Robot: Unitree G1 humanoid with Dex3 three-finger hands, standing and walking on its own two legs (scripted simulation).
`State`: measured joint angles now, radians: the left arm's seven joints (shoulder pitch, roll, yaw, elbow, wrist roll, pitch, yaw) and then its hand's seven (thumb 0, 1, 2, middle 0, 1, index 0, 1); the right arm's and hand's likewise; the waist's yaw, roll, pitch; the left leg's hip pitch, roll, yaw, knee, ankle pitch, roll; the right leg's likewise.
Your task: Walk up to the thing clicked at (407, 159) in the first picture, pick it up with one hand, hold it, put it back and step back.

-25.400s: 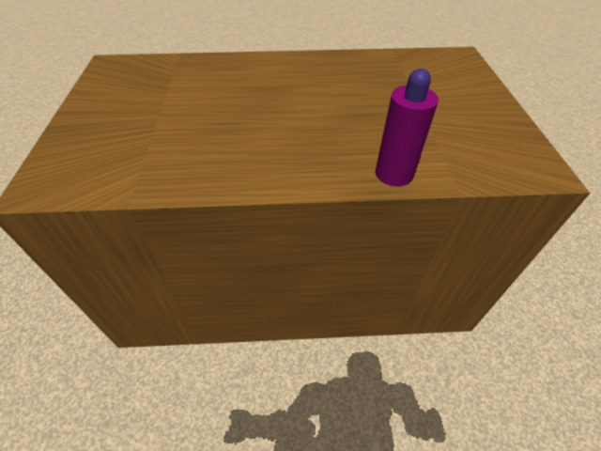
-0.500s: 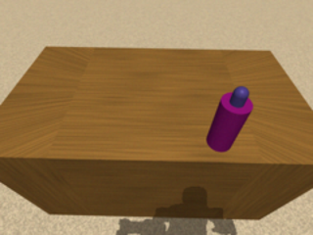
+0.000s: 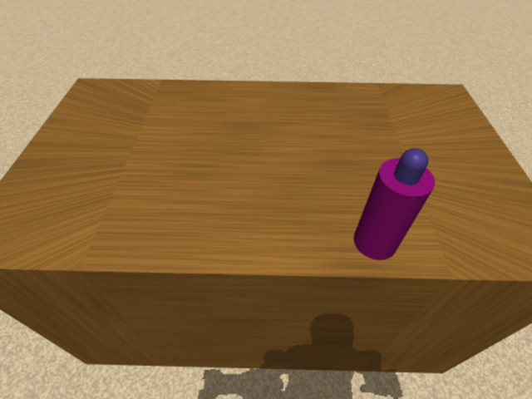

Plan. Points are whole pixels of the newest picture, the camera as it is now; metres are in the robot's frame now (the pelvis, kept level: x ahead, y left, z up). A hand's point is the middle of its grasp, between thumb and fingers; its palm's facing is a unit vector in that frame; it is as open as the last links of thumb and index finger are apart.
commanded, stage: home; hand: right
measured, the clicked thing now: (393, 203) +0.41 -0.21 +0.04
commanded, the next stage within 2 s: stand in 0.18 s
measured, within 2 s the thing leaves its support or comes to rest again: neither
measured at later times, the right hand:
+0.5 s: hand out of the picture +0.08 -0.26 -0.16, palm faces -0.04 +0.94 -0.35, open 15.3 cm
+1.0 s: hand out of the picture +0.08 -0.26 -0.16, palm faces -0.04 +0.94 -0.34, open 7.5 cm
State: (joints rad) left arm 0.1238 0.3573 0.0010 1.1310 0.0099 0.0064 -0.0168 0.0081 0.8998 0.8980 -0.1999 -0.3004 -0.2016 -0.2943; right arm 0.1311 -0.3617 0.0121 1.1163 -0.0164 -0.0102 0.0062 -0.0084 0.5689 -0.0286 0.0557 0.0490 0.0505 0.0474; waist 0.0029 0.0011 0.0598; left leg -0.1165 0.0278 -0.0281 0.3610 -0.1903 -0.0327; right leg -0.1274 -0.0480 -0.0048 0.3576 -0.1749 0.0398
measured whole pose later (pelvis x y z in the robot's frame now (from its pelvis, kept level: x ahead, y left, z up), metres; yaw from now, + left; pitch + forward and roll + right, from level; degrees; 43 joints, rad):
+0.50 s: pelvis +0.01 +0.00 +0.00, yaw +0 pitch -3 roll +0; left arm 0.12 0.35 0.00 1.12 0.01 0.00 -0.01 0.01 0.90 0.90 -0.20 -0.30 -0.20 -0.30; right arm 0.12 -0.36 0.01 1.12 -0.02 -0.01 0.01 -0.01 0.26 -0.33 0.16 0.21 0.15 0.21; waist 0.00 0.00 0.06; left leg -0.11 0.03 -0.03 0.35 -0.19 -0.04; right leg -0.12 -0.05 -0.01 0.35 -0.18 0.04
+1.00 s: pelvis +0.01 +0.00 +0.00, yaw +0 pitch -3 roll +0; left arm 0.13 0.35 0.01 1.12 0.01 0.00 -0.01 0.01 0.90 0.90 -0.20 -0.30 -0.20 -0.30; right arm 0.13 -0.36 0.00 1.12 -0.01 -0.01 0.01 0.00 -0.88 -0.89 0.20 0.30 0.20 0.30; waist 0.00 0.01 0.06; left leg -0.11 0.03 -0.03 0.35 -0.19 -0.04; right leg -0.12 -0.05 -0.01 0.35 -0.18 0.04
